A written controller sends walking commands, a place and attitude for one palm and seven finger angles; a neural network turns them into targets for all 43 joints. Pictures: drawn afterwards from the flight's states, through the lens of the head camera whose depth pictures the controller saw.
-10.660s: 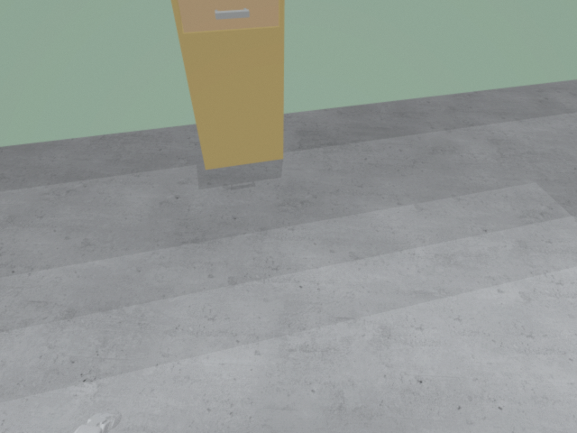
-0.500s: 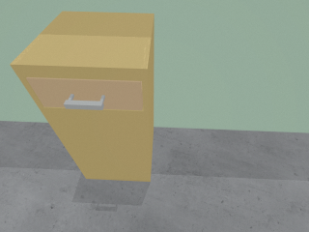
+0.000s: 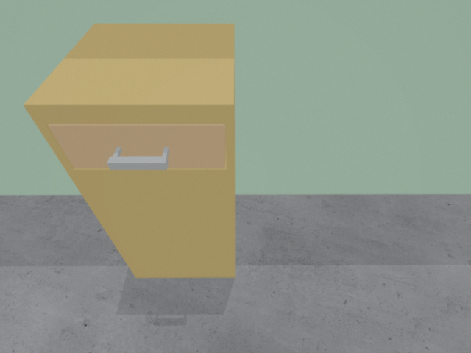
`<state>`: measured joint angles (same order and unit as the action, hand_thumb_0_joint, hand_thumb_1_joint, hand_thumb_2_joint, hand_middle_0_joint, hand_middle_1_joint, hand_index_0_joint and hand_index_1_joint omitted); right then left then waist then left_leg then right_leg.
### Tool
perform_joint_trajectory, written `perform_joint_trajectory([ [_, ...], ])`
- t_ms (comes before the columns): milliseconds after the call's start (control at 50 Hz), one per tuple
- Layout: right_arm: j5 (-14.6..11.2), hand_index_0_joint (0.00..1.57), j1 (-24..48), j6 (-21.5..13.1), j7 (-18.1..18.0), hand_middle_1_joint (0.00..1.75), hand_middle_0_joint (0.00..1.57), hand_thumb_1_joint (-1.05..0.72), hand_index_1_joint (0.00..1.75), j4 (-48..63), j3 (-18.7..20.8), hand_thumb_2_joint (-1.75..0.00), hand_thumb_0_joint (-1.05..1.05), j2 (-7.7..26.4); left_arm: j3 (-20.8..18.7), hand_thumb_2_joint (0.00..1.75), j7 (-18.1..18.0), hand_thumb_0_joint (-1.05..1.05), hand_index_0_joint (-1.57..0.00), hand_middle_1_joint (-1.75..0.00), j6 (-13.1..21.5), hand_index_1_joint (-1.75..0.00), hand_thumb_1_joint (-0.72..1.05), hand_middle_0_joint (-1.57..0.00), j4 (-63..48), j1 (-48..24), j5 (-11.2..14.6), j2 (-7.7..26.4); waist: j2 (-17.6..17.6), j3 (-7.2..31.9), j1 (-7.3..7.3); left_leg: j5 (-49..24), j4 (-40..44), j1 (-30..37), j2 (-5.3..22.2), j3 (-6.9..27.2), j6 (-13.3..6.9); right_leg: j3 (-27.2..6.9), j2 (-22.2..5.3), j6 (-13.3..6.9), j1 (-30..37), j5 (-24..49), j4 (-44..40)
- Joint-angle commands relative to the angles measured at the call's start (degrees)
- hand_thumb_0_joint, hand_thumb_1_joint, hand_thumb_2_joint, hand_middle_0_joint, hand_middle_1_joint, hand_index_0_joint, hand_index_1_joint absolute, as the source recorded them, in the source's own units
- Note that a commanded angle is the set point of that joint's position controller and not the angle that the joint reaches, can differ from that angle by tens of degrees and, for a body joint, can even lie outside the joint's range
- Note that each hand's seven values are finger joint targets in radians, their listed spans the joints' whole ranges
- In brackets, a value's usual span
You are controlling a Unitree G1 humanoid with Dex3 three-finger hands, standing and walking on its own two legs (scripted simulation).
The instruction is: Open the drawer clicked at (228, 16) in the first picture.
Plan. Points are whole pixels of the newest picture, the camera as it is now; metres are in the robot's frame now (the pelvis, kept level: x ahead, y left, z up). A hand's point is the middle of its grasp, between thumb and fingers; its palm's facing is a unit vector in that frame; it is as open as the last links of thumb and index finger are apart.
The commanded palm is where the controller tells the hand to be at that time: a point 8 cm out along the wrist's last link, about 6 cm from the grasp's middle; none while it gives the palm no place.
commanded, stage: raise the hand with hooked fingers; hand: left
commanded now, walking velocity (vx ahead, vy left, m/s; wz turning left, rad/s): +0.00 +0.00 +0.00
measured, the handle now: (140, 157) +0.52 +0.26 +0.01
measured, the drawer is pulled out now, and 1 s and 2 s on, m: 0.00 0.00 0.00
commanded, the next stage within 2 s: move the hooked fingers above the handle in 1.98 s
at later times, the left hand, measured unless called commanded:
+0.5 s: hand (138, 352) +0.14 +0.17 -0.06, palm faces -0.12 -0.23 -0.96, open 8.6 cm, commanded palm +0.14 +0.21 +0.00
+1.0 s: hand (145, 274) +0.24 +0.16 +0.02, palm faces -0.04 -0.11 -0.99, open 11.5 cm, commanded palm +0.21 +0.18 +0.09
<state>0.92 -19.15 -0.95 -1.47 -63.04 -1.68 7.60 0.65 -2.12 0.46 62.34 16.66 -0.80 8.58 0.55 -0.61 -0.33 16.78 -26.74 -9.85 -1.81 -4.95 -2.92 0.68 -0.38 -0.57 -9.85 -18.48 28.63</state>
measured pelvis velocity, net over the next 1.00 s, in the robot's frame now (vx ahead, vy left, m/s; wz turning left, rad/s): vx -0.01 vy -0.06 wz -0.10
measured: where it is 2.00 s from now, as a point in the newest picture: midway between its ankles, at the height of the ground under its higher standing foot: outside the picture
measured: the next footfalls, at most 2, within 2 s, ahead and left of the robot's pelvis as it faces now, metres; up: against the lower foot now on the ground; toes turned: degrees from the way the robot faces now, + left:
none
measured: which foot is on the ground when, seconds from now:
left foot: down 0.00-1.00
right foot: down 0.00-1.00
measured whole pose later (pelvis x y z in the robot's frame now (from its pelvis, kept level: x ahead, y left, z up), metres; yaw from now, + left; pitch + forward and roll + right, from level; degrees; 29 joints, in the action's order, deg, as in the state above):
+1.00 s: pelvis -0.01 -0.06 -0.02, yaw -6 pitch +7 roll +3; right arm 1.7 -9.2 5.1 -1.5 -34.4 -0.7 14.8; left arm 0.0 -12.7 -1.2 -5.2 18.6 -52.3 24.1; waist 3.1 3.9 2.7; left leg 19.0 -36.3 -22.6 -1.5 2.9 -0.3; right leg -3.5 4.5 -4.9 -25.0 -21.4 40.4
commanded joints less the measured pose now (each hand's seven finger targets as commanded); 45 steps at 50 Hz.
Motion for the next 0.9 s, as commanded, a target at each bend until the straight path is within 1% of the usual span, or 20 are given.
perform_joint_trajectory([
  [0, -0.1, 0.20, -2.8, -1.3, -0.8, 0.30, 0.20, -0.90, 0.30, 0.9, 1.2, -0.90, 0.00, 6.6, -0.8, 0.90, -0.1, 0.00, -0.20, -0.30, 0.6, -0.30, 0.90, -0.20, -1.0, 4.5, 0.2, 4.4, -0.2, -3.0, 0.85, -11.8, 6.7, -1.6, 8.3, 8.5, -1.2, -3.3, -3.9, -2.0, -1.4, 9.1, -3.0],
  [40, -0.1, 0.20, -2.7, -1.3, -0.8, 0.30, 0.20, -0.90, 0.30, 0.4, 1.2, -0.90, 0.00, 6.2, -0.7, 0.90, -0.2, 0.00, -0.20, -0.30, 0.5, -0.30, 0.90, -0.20, -0.7, 4.7, 0.2, 4.2, 0.1, -3.8, 0.78, -12.0, 6.7, -1.5, 8.2, 8.2, -1.2, -3.4, -3.9, -2.0, -1.7, 9.1, -3.1],
  [60, -0.9, 0.20, 2.8, -1.2, -0.1, 0.30, 0.20, -0.90, 0.30, 4.8, 1.8, -0.90, 0.00, 8.7, -0.8, 0.90, -2.4, 0.00, -0.20, -0.30, 1.8, -0.30, 0.90, -0.20, 0.6, 7.4, -0.5, 6.1, -7.7, -6.2, 2.26, -22.4, -4.5, -6.5, 9.2, 7.1, 0.8, -5.0, -6.8, -0.4, -3.5, 27.1, -5.4],
  [80, -3.5, 0.20, 2.0, -9.9, -2.1, 0.30, 0.20, -0.90, 0.30, 24.1, 3.3, -0.90, 0.00, 17.7, -0.9, 0.89, -3.4, 0.00, -0.20, -0.32, 10.4, -0.32, 0.88, -0.20, -85.6, -37.1, -10.4, 25.1, 9.5, 23.3, -3.30, -32.5, 1.4, 10.3, 3.3, 6.9, -0.1, -6.6, 0.1, -2.7, -2.7, 26.6, 1.9],
  [100, -2.5, 0.20, 6.1, -16.1, -4.5, 0.30, 0.20, -0.90, 0.30, 20.5, 2.3, -0.90, 0.00, 12.4, -2.4, 0.88, -7.6, 0.00, -0.20, -0.33, 5.5, -0.33, 0.85, -0.20, -69.4, -12.4, -11.6, 21.1, 18.4, 21.7, 0.75, -43.4, 2.8, 17.0, 6.4, 7.6, 1.8, -0.6, 0.4, -2.8, -7.2, 9.3, 6.5],
  [120, -2.6, 0.20, 5.4, -17.6, -4.7, 0.30, 0.20, -0.90, 0.30, 15.8, 3.8, -0.90, 0.00, 12.0, -1.8, 0.87, -10.7, 0.00, -0.21, -0.34, 1.4, -0.34, 0.83, -0.21, -66.5, -8.7, -8.5, 16.6, 14.6, 17.9, 0.20, -37.4, 2.7, 11.1, 6.6, 6.9, 4.4, 1.6, 0.3, -1.6, -10.9, 1.7, 7.7],
  [140, -3.7, 0.20, 5.6, -17.6, -4.7, 0.30, 0.20, -0.90, 0.30, 15.9, 3.4, -0.90, 0.00, 9.0, 5.2, 0.86, -11.3, 0.00, -0.21, -0.36, -4.7, -0.36, 0.81, -0.21, -56.3, 7.9, -10.3, 4.0, 10.8, 11.3, -0.49, -32.0, 4.2, 5.7, 6.8, 7.5, 3.8, 2.2, 0.3, -1.0, -13.5, -0.9, 8.1],
  [160, -3.5, 0.20, 7.9, -18.1, -3.9, 0.30, 0.20, -0.90, 0.30, 20.9, 3.3, -0.90, 0.00, 10.1, 7.7, 0.85, -11.5, 0.00, -0.21, -0.37, -4.5, -0.37, 0.78, -0.21, -67.8, -0.4, -12.0, 4.1, 7.7, 5.6, -0.20, -27.5, 2.8, 1.6, 6.1, 8.3, 3.3, 2.1, -0.5, -1.0, -13.2, 2.2, 6.1],
  [220, -0.5, 0.20, 10.2, -15.9, -2.5, 0.30, 0.20, -0.90, 0.30, 26.4, 4.1, -0.90, 0.00, 14.2, 4.4, 0.82, -15.2, 0.00, -0.21, -0.42, -4.5, -0.42, 0.71, -0.21, -68.0, 5.1, -27.6, 11.7, 0.7, 8.3, -0.90, -23.9, -5.1, -5.0, 3.2, 8.3, 2.0, 0.0, 1.0, -2.8, -14.8, 9.9, 3.5],
  [260, 0.9, 0.20, 12.1, -11.5, -0.8, 0.30, 0.20, -0.90, 0.30, 30.0, 5.4, -0.90, 0.00, 13.6, 3.9, 0.80, -17.2, 0.00, -0.22, -0.45, -5.8, -0.45, 0.67, -0.22, -61.9, 15.5, -37.5, 10.5, -10.0, 7.8, 2.59, -21.5, -7.1, -10.0, 2.7, 7.0, 2.3, 0.3, 2.0, -2.9, -16.2, 7.7, 5.2],
  [300, 1.5, 0.20, 15.4, -6.5, 1.6, 0.30, 0.20, -0.90, 0.30, 33.1, 6.1, -0.90, 0.00, 13.6, 5.5, 0.78, -17.8, 0.00, -0.22, -0.48, -6.0, -0.48, 0.62, -0.22, -56.8, 26.1, -45.8, 7.3, -15.3, 4.3, 5.56, -14.5, -7.8, -16.2, 1.7, 4.7, 2.5, -1.1, 2.2, -3.4, -17.1, 7.0, 6.1],
  [380, 0.6, 0.20, 20.2, -0.4, 4.8, 0.30, 0.20, -0.90, 0.30, 39.1, 5.3, -0.90, 0.00, 12.6, -0.7, 0.74, -19.3, 0.00, -0.23, -0.54, -0.2, -0.54, 0.53, -0.23, -63.7, 25.8, -55.3, 14.6, -11.0, 10.2, 9.86, -12.1, -9.9, -21.1, -0.2, 2.6, 2.8, -5.7, 1.3, -4.0, -11.5, 15.2, 10.0],
  [460, 2.3, 0.20, 20.5, 2.7, 4.3, 0.30, 0.20, -0.90, 0.30, 41.6, 5.2, -0.90, 0.00, 11.5, -7.4, 0.70, -25.4, 0.00, -0.23, -0.60, 1.7, -0.60, 0.43, -0.23, -74.8, 9.6, -61.6, 22.6, 2.7, 15.9, 8.31, -8.2, -13.6, -17.6, -2.0, 2.4, 1.7, -10.0, 1.3, -3.9, -14.6, 10.5, 10.2],
  [520, 4.0, 0.20, 20.3, 3.5, 2.8, 0.30, 0.20, -0.90, 0.30, 40.5, 5.3, -0.90, 0.00, 10.9, -8.6, 0.67, -29.4, 0.00, -0.24, -0.64, 4.4, -0.64, 0.36, -0.24, -84.5, -12.8, -63.0, 26.6, 4.6, 19.1, 3.06, -5.2, -19.8, -13.5, -2.1, 4.7, 0.8, -13.6, 0.5, -3.6, -23.6, 2.8, 9.6],
  [580, 3.8, 0.20, 19.7, 1.8, 1.5, 0.30, 0.20, -0.90, 0.30, 39.8, 5.4, -0.90, 0.00, 11.0, -5.7, 0.64, -29.8, 0.00, -0.24, -0.69, 8.7, -0.69, 0.29, -0.24, -83.3, -15.3, -59.9, 24.5, 5.4, 18.1, 0.35, -2.3, -23.9, -11.8, -2.1, 5.4, 0.3, -15.4, -0.1, -3.3, -27.6, -1.5, 7.3],
  [620, 3.7, 0.20, 20.3, 1.6, 1.1, 0.30, 0.20, -0.90, 0.30, 39.2, 4.9, -0.90, 0.00, 10.8, -3.8, 0.62, -28.5, 0.00, -0.25, -0.72, 9.0, -0.72, 0.25, -0.25, -81.1, -16.3, -57.8, 23.3, 2.3, 17.1, -1.04, -2.3, -24.4, -14.3, -2.0, 6.0, 0.0, -15.4, -0.2, -2.8, -25.5, 1.0, 7.0],
  [660, 3.4, 0.20, 20.5, 1.8, 0.7, 0.30, 0.20, -0.90, 0.30, 38.4, 4.6, -0.90, 0.00, 11.0, -3.5, 0.60, -26.5, 0.00, -0.25, -0.75, 6.4, -0.75, 0.20, -0.25, -76.0, -15.6, -57.0, 23.5, 0.8, 15.7, -0.54, -2.5, -22.1, -16.8, -1.9, 5.5, 0.0, -14.3, -0.5, -1.8, -21.1, 5.4, 6.0],
  [780, 0.3, 0.20, 22.3, 4.9, -0.2, 0.30, 0.20, -0.90, 0.30, 39.0, 2.3, -0.90, 0.00, 11.1, -5.8, 0.54, -16.0, 0.00, -0.26, -0.84, -7.2, -0.84, 0.06, -0.26, -67.0, -5.7, -53.9, 27.2, -6.1, 17.5, 5.30, -6.8, -12.1, -20.4, -1.7, 4.5, 1.4, -14.5, -2.5, 1.3, -0.4, 25.8, 5.2],
  [840, 0.4, 0.20, 22.5, 4.5, -0.3, 0.30, 0.20, -0.90, 0.30, 39.3, 1.5, -0.90, 0.00, 10.9, -6.8, 0.51, -11.9, 0.00, -0.27, -0.88, -6.5, -0.88, -0.01, -0.27, -71.7, -1.6, -52.2, 27.2, -6.7, 18.1, 6.40, -7.8, -9.7, -20.0, -1.9, 5.4, 1.5, -13.9, -3.3, 2.0, 5.3, 34.9, 6.9],
  [880, 0.6, 0.20, 22.0, 3.8, -0.2, 0.30, 0.20, -0.90, 0.30, 38.9, 2.0, -0.90, 0.00, 11.0, -7.7, 0.49, -11.0, 0.00, -0.27, -0.92, -4.1, -0.92, -0.06, -0.27, -76.4, -0.5, -51.4, 26.6, -6.1, 16.9, 6.47, -7.6, -8.4, -19.1, -1.9, 6.0, 1.2, -12.6, -3.1, 1.8, 4.8, 33.1, 6.0],
])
